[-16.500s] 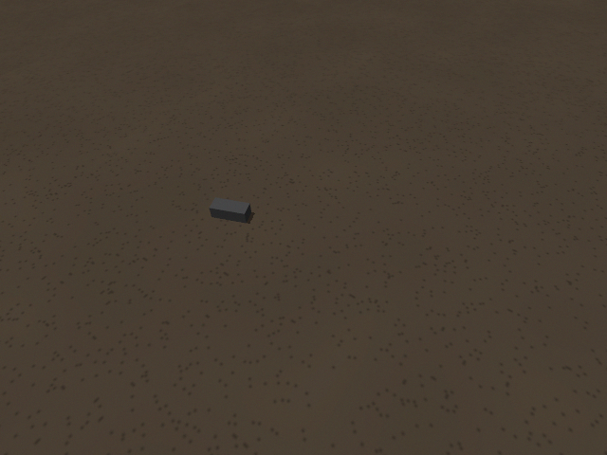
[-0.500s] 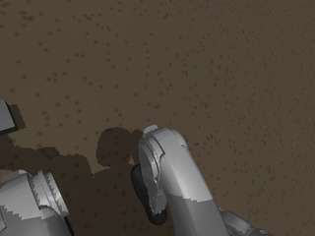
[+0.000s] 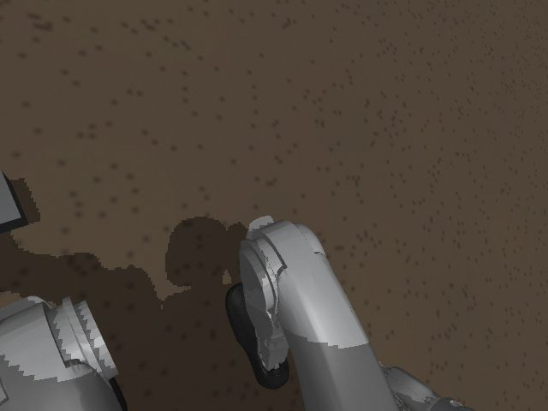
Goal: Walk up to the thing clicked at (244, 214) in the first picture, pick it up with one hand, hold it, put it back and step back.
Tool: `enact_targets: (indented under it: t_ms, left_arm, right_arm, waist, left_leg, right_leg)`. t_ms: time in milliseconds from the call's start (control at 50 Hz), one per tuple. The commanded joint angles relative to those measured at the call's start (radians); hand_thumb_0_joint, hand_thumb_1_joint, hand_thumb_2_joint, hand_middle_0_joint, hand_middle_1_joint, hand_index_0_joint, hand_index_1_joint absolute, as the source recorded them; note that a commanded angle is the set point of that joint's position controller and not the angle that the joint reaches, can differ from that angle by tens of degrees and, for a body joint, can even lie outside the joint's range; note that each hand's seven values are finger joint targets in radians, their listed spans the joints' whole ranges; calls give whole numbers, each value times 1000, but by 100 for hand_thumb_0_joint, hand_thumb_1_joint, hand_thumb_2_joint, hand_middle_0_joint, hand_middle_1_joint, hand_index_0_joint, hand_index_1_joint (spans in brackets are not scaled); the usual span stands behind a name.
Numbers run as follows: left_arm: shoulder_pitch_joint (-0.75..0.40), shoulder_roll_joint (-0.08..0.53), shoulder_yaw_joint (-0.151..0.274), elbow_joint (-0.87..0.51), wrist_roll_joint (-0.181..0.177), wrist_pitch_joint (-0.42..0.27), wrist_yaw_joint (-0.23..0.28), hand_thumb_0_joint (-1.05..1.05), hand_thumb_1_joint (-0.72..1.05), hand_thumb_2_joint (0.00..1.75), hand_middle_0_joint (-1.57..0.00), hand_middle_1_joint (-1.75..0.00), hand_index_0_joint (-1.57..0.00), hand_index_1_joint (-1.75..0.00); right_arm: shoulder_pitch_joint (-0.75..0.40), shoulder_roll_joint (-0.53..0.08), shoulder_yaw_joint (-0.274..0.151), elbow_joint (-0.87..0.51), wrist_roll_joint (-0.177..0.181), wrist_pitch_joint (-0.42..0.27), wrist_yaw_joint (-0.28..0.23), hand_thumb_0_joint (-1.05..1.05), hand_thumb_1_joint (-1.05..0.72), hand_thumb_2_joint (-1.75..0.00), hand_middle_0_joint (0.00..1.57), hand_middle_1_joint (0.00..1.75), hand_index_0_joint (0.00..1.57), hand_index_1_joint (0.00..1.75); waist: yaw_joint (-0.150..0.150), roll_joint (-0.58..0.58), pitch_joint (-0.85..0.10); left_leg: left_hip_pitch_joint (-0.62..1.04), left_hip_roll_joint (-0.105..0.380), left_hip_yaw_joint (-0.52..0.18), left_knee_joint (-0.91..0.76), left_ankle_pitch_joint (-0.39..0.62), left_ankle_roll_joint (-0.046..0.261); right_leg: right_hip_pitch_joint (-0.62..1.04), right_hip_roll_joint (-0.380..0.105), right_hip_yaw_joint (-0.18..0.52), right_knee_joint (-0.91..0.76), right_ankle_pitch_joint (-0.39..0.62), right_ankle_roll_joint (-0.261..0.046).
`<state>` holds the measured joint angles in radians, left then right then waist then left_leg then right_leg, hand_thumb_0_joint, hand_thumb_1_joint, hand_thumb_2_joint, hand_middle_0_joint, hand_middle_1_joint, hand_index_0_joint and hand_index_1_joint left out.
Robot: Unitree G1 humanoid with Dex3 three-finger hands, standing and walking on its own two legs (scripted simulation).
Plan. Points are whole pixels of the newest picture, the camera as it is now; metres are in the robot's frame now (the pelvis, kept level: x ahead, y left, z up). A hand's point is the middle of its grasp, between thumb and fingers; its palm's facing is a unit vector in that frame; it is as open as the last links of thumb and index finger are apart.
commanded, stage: settle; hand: left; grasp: from above
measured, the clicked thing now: out of the picture +0.44 +0.30 -0.27
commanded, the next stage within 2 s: lift in 1.04 s
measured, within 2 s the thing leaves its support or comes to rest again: leaves its support in 0.42 s
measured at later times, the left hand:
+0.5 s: hand out of the picture +0.43 +0.31 -0.24, palm faces -0.40 -0.17 -0.90, open 10.4 cm
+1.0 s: hand out of the picture +0.41 +0.31 -0.14, palm faces -0.46 -0.11 -0.88, open 10.4 cm
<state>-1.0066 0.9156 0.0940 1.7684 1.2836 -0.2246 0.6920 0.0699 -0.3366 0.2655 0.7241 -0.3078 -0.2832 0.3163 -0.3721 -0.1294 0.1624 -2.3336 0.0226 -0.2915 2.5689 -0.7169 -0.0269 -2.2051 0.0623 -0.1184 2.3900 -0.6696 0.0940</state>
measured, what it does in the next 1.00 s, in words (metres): stands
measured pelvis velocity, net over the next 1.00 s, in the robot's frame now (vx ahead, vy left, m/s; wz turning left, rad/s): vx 0.00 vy -0.01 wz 0.10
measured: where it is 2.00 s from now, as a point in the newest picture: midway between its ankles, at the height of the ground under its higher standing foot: (196, 394)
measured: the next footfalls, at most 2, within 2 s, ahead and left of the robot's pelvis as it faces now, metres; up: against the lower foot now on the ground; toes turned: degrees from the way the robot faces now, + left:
none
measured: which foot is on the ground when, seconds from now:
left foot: down 0.00-1.00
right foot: down 0.00-1.00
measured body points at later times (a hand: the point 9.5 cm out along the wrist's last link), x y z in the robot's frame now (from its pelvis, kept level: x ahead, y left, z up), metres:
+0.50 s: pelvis +0.00 +0.00 +0.00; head +0.25 +0.13 +0.35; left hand +0.44 +0.31 -0.18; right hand +0.06 -0.26 -0.06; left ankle +0.06 +0.13 -0.27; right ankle +0.12 -0.13 -0.26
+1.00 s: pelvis +0.00 -0.01 +0.03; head +0.22 +0.08 +0.41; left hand +0.43 +0.31 -0.09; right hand +0.11 -0.27 -0.08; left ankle +0.06 +0.13 -0.27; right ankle +0.12 -0.13 -0.27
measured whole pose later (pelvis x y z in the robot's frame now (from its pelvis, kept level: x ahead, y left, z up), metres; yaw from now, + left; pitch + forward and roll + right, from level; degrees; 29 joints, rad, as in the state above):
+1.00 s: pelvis +0.00 -0.01 +0.03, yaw +6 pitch +32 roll -8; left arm -0.89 0.67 0.03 1.36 1.21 -0.17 0.36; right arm 0.12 -0.29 0.07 0.74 -0.14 -0.10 0.23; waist -0.23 0.00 -0.04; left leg -2.31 0.02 -0.18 2.42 -0.68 -0.03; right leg -2.22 0.02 -0.04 2.33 -0.67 0.07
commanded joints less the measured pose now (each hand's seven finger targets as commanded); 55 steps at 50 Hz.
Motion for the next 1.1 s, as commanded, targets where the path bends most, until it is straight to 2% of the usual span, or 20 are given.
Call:
enact_targets:
  t_ms: [0, 60, 260, 280, 340, 380, 420, 460, 480, 500, 540, 580, 600, 640, 700, 720, 780, 880, 1060, 1080]
  left_arm:
    - [-233, 197, 14, -86, -18, 7, 25, 0, 44, 88, -84, -75, -82, -77]
    - [-230, 165, 3, -82, -17, 8, 21, 0, 48, 91, -87, -76, -84, -78]
    - [-244, 207, 34, -125, -23, 14, 3, 0, 54, 97, -93, -87, -93, -87]
    - [-241, 222, 44, -140, -22, 16, 1, 0, 53, 96, -93, -87, -93, -87]
    - [-219, 262, 113, -296, -26, 16, 5, 0, 53, 95, -91, -88, -92, -87]
    - [-192, 184, 66, -269, -25, 27, -12, 0, 51, 95, -90, -87, -90, -87]
    - [-230, 185, 77, -374, -34, 26, -19, 0, 50, 92, -87, -87, -89, -86]
    - [-223, 179, 76, -385, -27, 30, -36, 0, 52, 91, -87, -89, -89, -87]
    - [-196, 185, 101, -422, -28, 38, -41, 0, 53, 90, -88, -88, -90, -86]
    - [-207, 89, 36, -449, -43, 40, -63, 0, 54, 91, -89, -87, -91, -85]
    - [-215, 82, 26, -523, -55, 43, -79, 0, 55, 91, -89, -88, -92, -86]
    - [-180, 69, 23, -505, -58, 62, -101, 0, 55, 91, -89, -88, -91, -86]
    - [-184, 91, 48, -568, -60, 65, -107, 0, 55, 92, -89, -87, -91, -85]
    - [-174, -6, -17, -486, -69, 88, -139, 0, 54, 89, -89, -84, -91, -82]
    - [-216, 5, -19, -510, -72, 94, -173, 0, 54, 88, -90, -82, -91, -81]
    - [-210, 13, -12, -522, -81, 94, -185, 0, 55, 86, -90, -82, -92, -80]
    - [-229, -24, -41, -521, -95, 90, -233, 0, 57, 88, -94, -81, -95, -80]
    - [-251, 4, -32, -584, -99, 59, -283, 0, 59, 90, -95, -81, -96, -80]
    - [-249, 13, -17, -629, -77, 34, -299, 0, 65, 96, -99, -84, -99, -84]
    - [-268, 41, -3, -654, -74, 31, -298, 0, 64, 97, -99, -83, -99, -84]
  right_arm:
    - [185, -336, -103, 4, 6, 3, -18, 0, -90, -90, 20, 30, 20, 30]
    - [174, -319, -92, 1, 3, 2, -12, 0, -90, -90, 20, 30, 20, 30]
    - [184, -319, -100, 1, 6, 6, -11, 0, -91, -90, 20, 30, 20, 30]
    - [191, -325, -108, -1, 7, 7, -10, 0, -91, -90, 20, 30, 20, 30]
    - [207, -321, -137, 8, 17, 20, -12, 0, -91, -90, 20, 30, 20, 30]
    - [192, -306, -150, 9, 24, 23, -4, 0, -91, -90, 20, 30, 20, 30]
    - [195, -300, -170, 6, 41, 31, -7, 0, -91, -90, 20, 30, 20, 30]
    - [207, -298, -189, 17, 44, 31, -1, 0, -91, -90, 20, 30, 20, 30]
    - [230, -301, -203, 23, 50, 37, -1, 0, -91, -90, 20, 30, 20, 30]
    - [203, -280, -208, 3, 64, 35, 3, 0, -91, -90, 20, 30, 20, 30]
    - [215, -277, -224, 16, 84, 45, 2, 0, -90, -90, 20, 30, 20, 30]
    - [228, -271, -242, 27, 103, 54, 2, 0, -90, -90, 20, 30, 20, 30]
    - [234, -274, -255, 22, 113, 65, -4, 0, -90, -90, 20, 30, 20, 30]
    - [238, -246, -253, 39, 131, 86, -9, 0, -90, -90, 20, 30, 20, 30]
    - [252, -238, -260, 33, 142, 110, -29, 0, -90, -90, 20, 30, 20, 30]
    - [244, -236, -264, 34, 148, 117, -36, 0, -90, -90, 20, 30, 20, 30]
    - [242, -221, -270, 23, 159, 136, -55, 0, -90, -90, 20, 30, 20, 30]
    - [245, -207, -277, 5, 167, 165, -92, 0, -90, -90, 20, 30, 20, 30]
    - [259, -188, -287, -12, 173, 203, -137, 0, -90, -90, 20, 30, 20, 30]
    - [260, -191, -290, -10, 176, 207, -143, 0, -90, -90, 20, 30, 20, 30]
  waist:
    - [-48, 471, -622]
    - [-49, 476, -600]
    - [-41, 515, -624]
    - [-37, 517, -631]
    - [24, 619, -790]
    - [2, 605, -752]
    - [23, 635, -798]
    - [24, 633, -768]
    - [38, 633, -802]
    - [40, 634, -806]
    - [64, 650, -863]
    - [80, 618, -854]
    - [103, 626, -910]
    - [88, 565, -849]
    - [89, 507, -860]
    - [109, 499, -855]
    - [96, 446, -835]
    - [111, 417, -886]
    - [138, 441, -925]
    - [147, 446, -944]
  left_leg:
    - [456, 25, 140, -274, 170, 27]
    - [462, 24, 129, -277, 177, 21]
    - [468, 21, 140, -281, 172, 21]
    - [469, 21, 148, -279, 177, 24]
    - [548, 21, 149, -295, 267, 13]
    - [530, 24, 158, -284, 267, 13]
    - [543, 18, 162, -291, 265, 12]
    - [532, 15, 172, -295, 235, 14]
    - [546, 13, 176, -298, 254, 15]
    - [554, 11, 178, -304, 239, 12]
    - [586, 11, 174, -339, 234, 14]
    - [569, 9, 183, -343, 230, 18]
    - [581, 7, 189, -356, 262, 19]
    - [535, 4, 199, -356, 245, 27]
    - [502, -3, 207, -352, 232, 39]
    - [501, -7, 212, -368, 215, 40]
    - [481, -9, 213, -376, 176, 45]
    - [495, -17, 227, -384, 187, 45]
    - [559, -18, 244, -418, 213, 38]
    - [564, -19, 244, -426, 205, 39]
  right_leg:
    - [329, 38, -147, -220, 229, -101]
    - [295, 30, -167, -189, 234, -102]
    - [304, 26, -154, -189, 232, -103]
    - [323, 30, -144, -200, 236, -103]
    - [346, 30, -145, -181, 297, -116]
    - [317, 35, -141, -172, 303, -118]
    - [299, 29, -137, -176, 301, -121]
    - [270, 24, -130, -180, 271, -123]
    - [284, 23, -128, -187, 286, -121]
    - [256, 20, -125, -183, 269, -126]
    - [261, 20, -118, -202, 260, -129]
    - [246, 15, -106, -203, 256, -130]
    - [272, 15, -100, -215, 279, -131]
    - [241, 15, -90, -227, 267, -130]
    - [270, 13, -70, -252, 254, -126]
    - [263, 6, -70, -259, 236, -126]
    - [270, 7, -53, -281, 184, -128]
    - [316, -1, -34, -303, 180, -126]
    - [338, -10, -20, -318, 194, -134]
    - [332, -10, -17, -322, 182, -136]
